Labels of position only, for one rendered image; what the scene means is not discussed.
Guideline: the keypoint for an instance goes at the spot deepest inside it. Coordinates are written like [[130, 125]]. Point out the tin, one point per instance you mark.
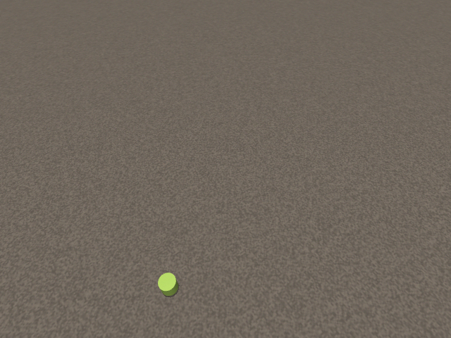
[[168, 284]]

